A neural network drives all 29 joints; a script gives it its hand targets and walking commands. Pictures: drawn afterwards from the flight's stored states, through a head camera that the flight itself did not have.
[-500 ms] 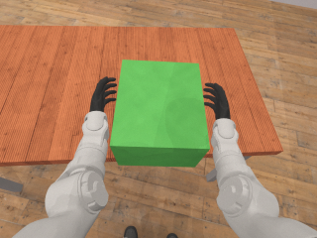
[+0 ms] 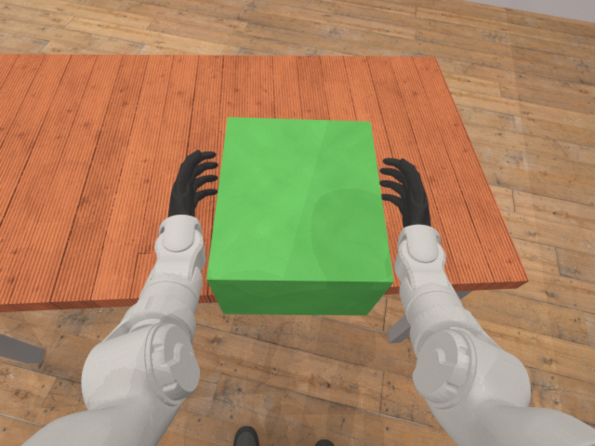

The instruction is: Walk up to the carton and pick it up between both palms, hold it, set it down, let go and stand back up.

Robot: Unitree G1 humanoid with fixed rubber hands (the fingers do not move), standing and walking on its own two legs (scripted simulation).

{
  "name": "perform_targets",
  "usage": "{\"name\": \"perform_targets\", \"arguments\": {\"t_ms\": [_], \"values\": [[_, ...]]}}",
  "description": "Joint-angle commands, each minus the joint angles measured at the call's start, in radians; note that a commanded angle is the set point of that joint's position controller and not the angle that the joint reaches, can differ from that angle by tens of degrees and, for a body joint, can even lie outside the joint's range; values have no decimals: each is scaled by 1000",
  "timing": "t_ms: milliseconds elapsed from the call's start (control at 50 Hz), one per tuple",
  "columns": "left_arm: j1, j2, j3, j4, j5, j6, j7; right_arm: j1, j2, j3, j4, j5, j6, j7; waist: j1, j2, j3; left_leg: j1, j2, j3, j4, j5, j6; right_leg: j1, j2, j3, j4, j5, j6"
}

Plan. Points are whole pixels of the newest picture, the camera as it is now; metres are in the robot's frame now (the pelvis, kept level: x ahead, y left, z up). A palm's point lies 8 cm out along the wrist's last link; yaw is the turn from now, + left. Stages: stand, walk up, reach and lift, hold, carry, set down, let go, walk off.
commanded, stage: reach and lift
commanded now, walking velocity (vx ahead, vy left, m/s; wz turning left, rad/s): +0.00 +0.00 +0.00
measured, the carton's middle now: (297, 217) +0.44 +0.01 -0.04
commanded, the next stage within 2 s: none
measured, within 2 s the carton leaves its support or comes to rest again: leaves its support in 0.16 s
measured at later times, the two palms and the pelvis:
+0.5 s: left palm (172, 210) +0.39 +0.17 +0.06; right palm (421, 218) +0.38 -0.15 +0.06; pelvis -0.01 +0.00 +0.00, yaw +0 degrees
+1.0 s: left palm (155, 192) +0.38 +0.18 +0.11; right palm (435, 202) +0.37 -0.15 +0.11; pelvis -0.01 +0.00 +0.01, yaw +1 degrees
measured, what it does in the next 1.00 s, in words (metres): stands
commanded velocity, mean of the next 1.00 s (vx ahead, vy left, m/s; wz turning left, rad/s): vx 0.00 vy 0.00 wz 0.00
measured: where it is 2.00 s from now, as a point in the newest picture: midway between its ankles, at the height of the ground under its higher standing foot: outside the picture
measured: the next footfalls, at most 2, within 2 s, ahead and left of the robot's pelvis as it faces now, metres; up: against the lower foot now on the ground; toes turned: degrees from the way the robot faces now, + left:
none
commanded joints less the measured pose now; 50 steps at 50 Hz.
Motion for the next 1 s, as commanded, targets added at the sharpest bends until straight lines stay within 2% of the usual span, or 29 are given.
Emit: {"name": "perform_targets", "arguments": {"t_ms": [0, 60, 80, 120, 180, 240, 280, 320, 400, 460, 500, 540, 560, 600, 660, 680, 760, 800, 840, 880, 940, 960, 980], "values": [[-446, -518, -247, 10, 16, -24, -99, -464, 535, 329, 44, -50, -60, 132, 10, 30, -576, 336, -2, 14, 45, 346, -21, 286, -21, -13, 51, 484, 38], [-442, -531, -267, 33, 6, -24, -101, -493, 531, 352, 10, -33, -55, 126, 10, 47, -572, 321, -5, 15, 32, 287, -25, 313, -25, -6, 52, 462, 40], [-471, -529, -281, 2, -7, -28, -99, -493, 522, 352, 22, -34, -53, 123, 2, 39, -578, 324, -6, 12, 31, 283, -25, 306, -21, -12, 50, 446, 40], [-479, -531, -287, 1, -11, -31, -95, -496, 532, 367, 8, -23, -52, 122, 13, 55, -595, 331, -6, 8, 28, 280, -31, 295, -20, -13, 44, 422, 32], [-498, -532, -327, -26, -36, -40, -92, -497, 543, 399, -3, 5, -49, 120, 1, 72, -615, 338, -11, 10, 44, 313, -37, 317, -22, -5, 53, 478, 32], [-473, -528, -316, 25, -42, -21, -107, -482, 528, 423, 24, 27, -26, 113, 3, 47, -523, 311, -13, 3, 21, 242, -27, 347, -24, 5, 36, 433, 41], [-467, -525, -313, 13, -52, -10, -116, -467, 541, 442, 35, 41, -4, 111, -1, 22, -490, 318, -17, 1, -2, 206, -20, 357, -22, 6, 31, 415, 45], [-464, -543, -333, 18, -66, -3, -120, -485, 533, 453, 8, 51, 2, 108, 7, 24, -485, 340, -18, 4, -6, 196, -19, 342, -21, 3, 20, 371, 44], [-468, -546, -336, -33, -72, 21, -129, -469, 535, 481, -5, 87, 30, 97, -13, 15, -441, 401, -17, -4, -14, 217, -24, 357, -13, 5, -2, 369, 38], [-493, -554, -362, -72, -84, 38, -123, -485, 537, 499, -33, 112, 49, 102, -3, 26, -419, 437, -19, 2, -20, 192, -31, 317, -10, 4, -26, 268, 25], [-506, -577, -395, -113, -102, 48, -114, -512, 541, 528, -74, 142, 53, 105, 3, 38, -468, 467, -19, 4, -6, 238, -38, 318, -6, 5, -27, 284, 23], [-499, -588, -420, -144, -107, 69, -114, -499, 544, 547, -86, 167, 66, 106, 2, 54, -466, 493, -19, 5, -2, 254, -45, 332, -5, 3, -30, 300, 22], [-502, -598, -427, -156, -95, 83, -113, -502, 526, 542, -83, 176, 73, 106, 4, 80, -459, 519, -15, -2, -5, 248, -52, 312, -6, 0, -40, 257, 15], [-484, -607, -444, -200, -108, 105, -109, -515, 517, 576, -144, 208, 82, 106, 11, 81, -467, 545, -15, -5, -2, 269, -50, 309, 2, 3, -51, 242, 20], [-468, -615, -447, -220, -102, 160, -105, -511, 510, 583, -117, 242, 121, 107, 17, 81, -385, 556, -19, -5, -23, 213, -54, 307, -2, 5, -77, 176, 12], [-446, -606, -438, -234, -100, 183, -111, -493, 501, 579, -122, 247, 138, 104, 5, 62, -369, 566, -20, 1, -27, 218, -48, 319, 3, 5, -80, 179, 18], [-402, -591, -400, -269, -84, 275, -137, -481, 490, 577, -151, 270, 194, 100, 11, 8, -245, 548, -30, 8, -66, 132, -20, 370, -9, 13, -97, 134, 31], [-398, -588, -401, -330, -87, 314, -147, -487, 506, 596, -206, 282, 212, 95, 4, -23, -231, 540, -37, 11, -76, 120, -9, 406, -11, 13, -94, 161, 46], [-416, -597, -415, -384, -96, 353, -157, -514, 500, 613, -245, 302, 225, 92, -4, -30, -238, 552, -43, 12, -81, 115, -3, 437, -16, 13, -91, 184, 55], [-386, -606, -431, -415, -96, 399, -167, -547, 486, 639, -314, 321, 232, 88, 6, -15, -275, 581, -47, 13, -76, 137, -1, 440, -13, 4, -90, 184, 54], [-385, -616, -508, -525, -120, 442, -169, -520, 495, 686, -367, 370, 242, 76, -21, 24, -304, 641, -47, 7, -50, 224, -20, 447, -10, -2, -91, 251, 55], [-361, -617, -506, -515, -111, 462, -172, -514, 486, 692, -358, 369, 251, 69, -16, 25, -291, 650, -52, 6, -46, 231, -23, 439, -8, -8, -90, 254, 62], [-364, -622, -525, -564, -113, 471, -175, -494, 487, 703, -371, 388, 252, 67, -28, 47, -310, 674, -50, 5, -45, 254, -32, 450, -3, -12, -90, 267, 57]]}}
